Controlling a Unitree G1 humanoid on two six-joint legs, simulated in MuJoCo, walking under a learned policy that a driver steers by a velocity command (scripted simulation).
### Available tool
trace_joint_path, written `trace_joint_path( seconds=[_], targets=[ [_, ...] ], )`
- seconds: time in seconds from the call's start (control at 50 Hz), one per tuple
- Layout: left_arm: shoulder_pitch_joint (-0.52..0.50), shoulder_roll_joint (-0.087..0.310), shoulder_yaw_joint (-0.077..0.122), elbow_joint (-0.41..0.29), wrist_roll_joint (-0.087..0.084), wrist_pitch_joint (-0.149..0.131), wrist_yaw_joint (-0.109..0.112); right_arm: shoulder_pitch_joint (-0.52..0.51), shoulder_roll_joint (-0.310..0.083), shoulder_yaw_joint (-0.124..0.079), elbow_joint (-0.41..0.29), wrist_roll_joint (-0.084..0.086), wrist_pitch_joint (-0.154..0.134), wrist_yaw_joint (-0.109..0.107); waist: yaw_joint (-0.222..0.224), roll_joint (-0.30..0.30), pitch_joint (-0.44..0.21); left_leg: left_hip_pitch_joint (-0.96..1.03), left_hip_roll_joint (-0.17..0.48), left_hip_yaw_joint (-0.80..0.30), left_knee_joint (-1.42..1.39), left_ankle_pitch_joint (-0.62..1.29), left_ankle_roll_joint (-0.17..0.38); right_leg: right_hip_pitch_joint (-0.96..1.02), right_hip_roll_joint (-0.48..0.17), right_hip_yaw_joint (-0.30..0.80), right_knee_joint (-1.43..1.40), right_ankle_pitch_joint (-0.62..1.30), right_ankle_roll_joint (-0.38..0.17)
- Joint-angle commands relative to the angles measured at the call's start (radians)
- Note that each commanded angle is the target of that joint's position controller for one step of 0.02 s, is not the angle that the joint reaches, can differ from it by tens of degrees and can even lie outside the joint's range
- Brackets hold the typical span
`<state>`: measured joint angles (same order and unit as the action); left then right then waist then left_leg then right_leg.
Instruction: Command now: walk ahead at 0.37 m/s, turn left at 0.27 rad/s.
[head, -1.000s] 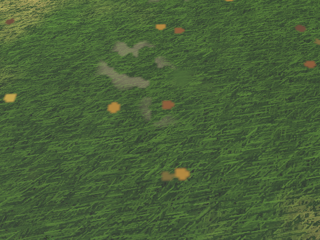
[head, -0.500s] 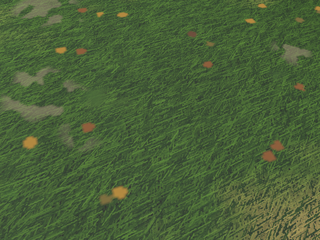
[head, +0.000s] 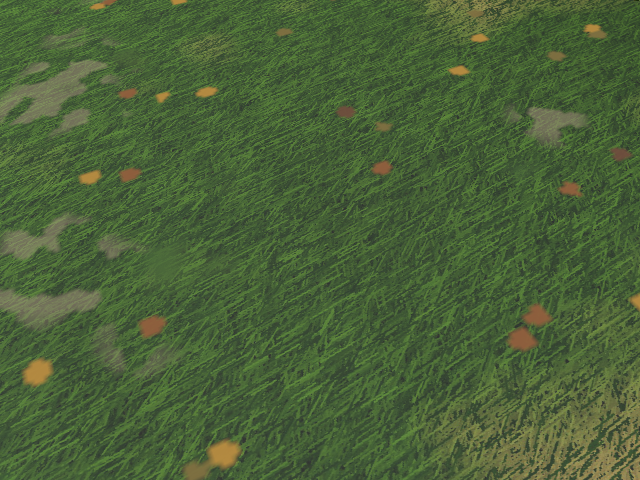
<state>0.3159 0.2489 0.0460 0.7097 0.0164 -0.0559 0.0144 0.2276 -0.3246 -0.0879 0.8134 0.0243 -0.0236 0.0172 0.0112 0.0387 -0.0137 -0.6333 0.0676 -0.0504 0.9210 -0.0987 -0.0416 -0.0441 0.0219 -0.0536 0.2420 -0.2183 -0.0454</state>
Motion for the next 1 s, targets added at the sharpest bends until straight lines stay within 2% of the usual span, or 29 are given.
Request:
trace_joint_path(
  seconds=[0.02, 0.12, 0.18, 0.22, 0.24, 0.26, 0.28, 0.3, 0.32, 0.34, 0.36, 0.38, 0.42, 0.46, 0.52, 0.58, 0.64, 0.7, 0.72, 0.74, 0.76, 0.78, 0.8, 0.82, 0.84, 0.86, 0.88, 0.92, 1.0],
  targets=[
    [-0.023, 0.178, 0.055, -0.036, -0.003, -0.025, 0.003, -0.105, -0.053, -0.004, -0.09, 0.0, -0.018, 0.004, 0.031, -0.131, 0.093, -0.153, 0.014, -0.044, -0.076, 0.065, -0.012, 0.035, -0.295, 0.129, -0.165, -0.02, -0.144],
    [0.015, 0.184, 0.065, 0.013, -0.016, -0.021, -0.001, -0.185, -0.015, 0.02, -0.139, -0.003, -0.025, 0.027, 0.07, -0.103, 0.144, -0.14, 0.027, 0.023, -0.21, 0.078, 0.022, 0.073, -0.312, 0.009, -0.153, 0.091, -0.131],
    [0.028, 0.201, 0.074, 0.036, -0.031, -0.011, -0.003, -0.218, -0.015, 0.027, -0.177, 0.001, -0.03, 0.045, 0.074, -0.106, 0.154, -0.099, 0.018, 0.069, -0.275, 0.005, 0.071, 0.111, -0.323, -0.036, -0.107, 0.162, -0.113],
    [0.016, 0.229, 0.082, 0.041, -0.037, -0.002, -0.001, -0.187, -0.039, 0.018, -0.194, 0.001, -0.029, 0.05, 0.041, -0.126, 0.111, 0.008, -0.03, 0.125, -0.295, -0.079, 0.114, 0.125, -0.321, -0.072, 0.001, 0.458, -0.093],
    [0.003, 0.242, 0.084, 0.039, -0.038, 0.004, 0.002, -0.111, -0.065, 0.002, -0.185, 0.001, -0.026, 0.048, -0.009, -0.139, 0.045, 0.137, -0.077, 0.162, -0.299, -0.097, 0.138, 0.115, -0.308, -0.102, 0.126, 0.686, -0.074],
    [-0.006, 0.236, 0.079, 0.036, -0.039, 0.01, 0.007, 0.04, -0.111, -0.027, -0.149, 0.004, -0.024, 0.04, -0.094, -0.123, -0.051, 0.361, -0.133, 0.184, -0.337, -0.067, 0.171, 0.053, -0.266, -0.149, 0.337, 0.817, -0.039],
    [0.012, 0.205, 0.062, 0.025, -0.026, 0.003, 0.012, 0.213, -0.183, -0.061, -0.108, 0.011, -0.015, 0.024, -0.17, -0.066, -0.154, 0.674, -0.106, 0.078, -0.335, -0.06, 0.215, -0.156, -0.226, -0.154, 0.604, 0.669, 0.008],
    [0.087, 0.061, 0.015, -0.037, 0.01, -0.019, 0.001, 0.243, -0.308, -0.082, -0.106, 0.018, -0.015, 0.01, -0.086, 0.243, -0.249, 0.994, 0.188, -0.511, -0.446, -0.294, 0.401, -0.597, -0.038, -0.112, 1.011, -0.208, 0.091],
    [0.011, 0.115, 0.017, -0.034, -0.022, -0.06, -0.009, 0.262, -0.238, -0.055, -0.142, 0.006, -0.03, 0.013, -0.139, 0.146, -0.396, 1.056, 0.273, -0.821, -0.628, -0.427, 0.455, -0.698, 0.016, 0.147, 1.154, -0.364, 0.082],
    [-0.086, 0.186, 0.035, -0.065, -0.065, -0.08, -0.019, 0.222, -0.18, -0.038, -0.133, -0.005, -0.04, 0.015, -0.155, 0.092, -0.245, 0.976, 0.254, -0.68, -0.655, -0.372, 0.398, -0.794, -0.039, 0.163, 1.161, -0.276, 0.057],
    [-0.114, 0.177, 0.028, -0.077, -0.059, -0.093, -0.017, 0.169, -0.158, -0.03, -0.14, -0.003, -0.046, 0.013, -0.12, 0.029, -0.152, 0.84, 0.213, -0.557, -0.645, -0.293, 0.365, -0.782, -0.087, 0.151, 1.088, -0.194, 0.034],
    [-0.122, 0.175, 0.03, -0.072, -0.029, -0.097, -0.01, 0.094, -0.127, -0.019, -0.154, -0.006, -0.045, 0.011, -0.076, -0.023, -0.083, 0.692, 0.177, -0.461, -0.648, -0.183, 0.342, -0.727, -0.121, 0.147, 0.995, -0.136, 0.032],
    [-0.082, 0.18, 0.04, -0.064, -0.011, -0.077, -0.011, 0.015, -0.099, -0.006, -0.192, -0.026, -0.045, 0.004, -0.013, 0.015, -0.039, 0.523, 0.126, -0.367, -0.695, -0.042, 0.339, -0.609, -0.145, 0.152, 0.912, -0.072, 0.042],
    [-0.061, 0.158, 0.036, -0.057, 0.0, -0.055, -0.012, 0.007, -0.107, -0.008, -0.191, -0.019, -0.05, -0.004, 0.007, 0.008, -0.014, 0.438, 0.105, -0.297, -0.719, 0.072, 0.349, -0.582, -0.14, 0.128, 0.841, -0.045, 0.073],
    [-0.163, 0.126, 0.021, -0.086, 0.006, -0.045, -0.01, 0.036, -0.131, -0.015, -0.173, -0.011, -0.05, -0.021, -0.017, 0.001, 0.036, 0.37, 0.05, -0.208, -0.729, 0.121, 0.318, -0.585, -0.112, 0.105, 0.628, 0.131, 0.114],
    [-0.288, 0.094, 0.007, -0.111, -0.004, -0.055, -0.02, 0.083, -0.14, -0.019, -0.153, -0.002, -0.04, -0.031, -0.068, 0.025, 0.044, 0.344, 0.008, -0.177, -0.702, 0.061, 0.269, -0.499, -0.055, 0.089, 0.39, 0.312, 0.123],
    [-0.357, 0.118, 0.013, -0.131, -0.021, -0.067, -0.033, 0.136, -0.145, -0.022, -0.129, 0.008, -0.031, -0.035, -0.091, 0.038, 0.043, 0.406, 0.038, -0.247, -0.654, 0.018, 0.255, -0.465, -0.029, 0.113, 0.287, 0.337, 0.112],
    [-0.335, 0.157, 0.03, -0.128, -0.023, -0.077, -0.042, 0.14, -0.135, -0.024, -0.125, 0.005, -0.018, -0.041, -0.064, 0.069, 0.026, 0.515, 0.078, -0.337, -0.556, 0.046, 0.231, -0.436, -0.027, 0.141, 0.239, 0.229, 0.075],
    [-0.299, 0.168, 0.038, -0.121, -0.025, -0.081, -0.041, 0.133, -0.135, -0.025, -0.128, 0.002, -0.013, -0.041, -0.043, 0.086, 0.016, 0.527, 0.081, -0.355, -0.519, 0.089, 0.221, -0.388, -0.023, 0.131, 0.232, 0.177, 0.056],
    [-0.212, 0.187, 0.052, -0.1, -0.022, -0.086, -0.035, 0.117, -0.119, -0.02, -0.135, 0.0, -0.011, -0.038, 0.007, 0.086, -0.027, 0.516, 0.045, -0.342, -0.438, 0.167, 0.198, -0.259, -0.016, 0.108, 0.19, 0.178, 0.026],
    [-0.085, 0.224, 0.066, -0.086, -0.007, -0.091, -0.028, 0.109, -0.073, -0.002, -0.151, -0.009, -0.012, -0.032, 0.071, 0.053, -0.149, 0.443, -0.01, -0.296, -0.235, 0.143, 0.164, -0.024, -0.108, 0.177, 0.215, 0.165, -0.029],
    [0.053, 0.308, 0.087, -0.071, 0.014, -0.085, -0.02, 0.205, -0.001, 0.021, -0.176, -0.008, -0.018, -0.033, 0.07, -0.149, -0.324, 0.152, -0.141, -0.171, 0.118, -0.139, 0.091, 0.361, -0.342, 0.516, 0.214, 0.044, -0.157],
    [0.09, 0.285, 0.086, -0.039, -0.008, -0.073, -0.031, 0.266, -0.022, 0.029, -0.187, 0.014, -0.026, -0.032, 0.048, -0.379, -0.376, -0.08, -0.151, -0.132, 0.336, -0.5, 0.063, 0.46, -0.465, 0.867, 0.103, -0.186, -0.239],
    [0.036, 0.191, 0.062, -0.06, -0.019, -0.065, -0.027, 0.199, -0.121, 0.005, -0.171, 0.023, -0.022, -0.033, 0.071, -0.233, -0.231, -0.152, -0.083, -0.149, 0.417, -0.421, 0.055, 0.348, -0.429, 0.766, 0.07, -0.313, -0.194],
    [-0.014, 0.155, 0.05, -0.066, -0.015, -0.054, -0.021, 0.104, -0.144, -0.003, -0.188, 0.012, -0.017, -0.032, 0.078, -0.149, -0.12, -0.152, -0.047, -0.104, 0.416, -0.336, 0.05, 0.214, -0.383, 0.599, 0.061, -0.236, -0.152],
    [-0.055, 0.141, 0.042, -0.06, -0.009, -0.049, -0.019, 0.054, -0.13, -0.003, -0.205, -0.001, -0.016, -0.03, 0.059, -0.108, -0.041, -0.129, -0.018, -0.089, 0.374, -0.281, 0.047, 0.088, -0.341, 0.488, 0.035, -0.11, -0.139],
    [-0.078, 0.122, 0.036, -0.053, -0.004, -0.049, -0.017, 0.037, -0.115, -0.007, -0.212, -0.004, -0.012, -0.026, 0.037, -0.119, 0.001, -0.098, 0.01, -0.089, 0.328, -0.244, 0.047, 0.01, -0.306, 0.403, 0.009, -0.025, -0.129],
    [-0.094, 0.118, 0.036, -0.038, -0.007, -0.055, -0.015, 0.059, -0.068, 0.0, -0.213, 0.007, 0.0, -0.017, 0.01, -0.152, 0.023, -0.043, 0.033, -0.064, 0.28, -0.218, 0.046, -0.07, -0.276, 0.291, -0.042, 0.051, -0.129],
    [-0.088, 0.167, 0.054, 0.001, -0.011, -0.064, -0.016, 0.001, -0.029, 0.013, -0.241, -0.005, 0.01, -0.013, 0.006, -0.113, 0.049, -0.092, 0.054, -0.049, 0.132, -0.118, 0.023, -0.07, -0.296, 0.154, -0.094, 0.196, -0.16]
  ],
)
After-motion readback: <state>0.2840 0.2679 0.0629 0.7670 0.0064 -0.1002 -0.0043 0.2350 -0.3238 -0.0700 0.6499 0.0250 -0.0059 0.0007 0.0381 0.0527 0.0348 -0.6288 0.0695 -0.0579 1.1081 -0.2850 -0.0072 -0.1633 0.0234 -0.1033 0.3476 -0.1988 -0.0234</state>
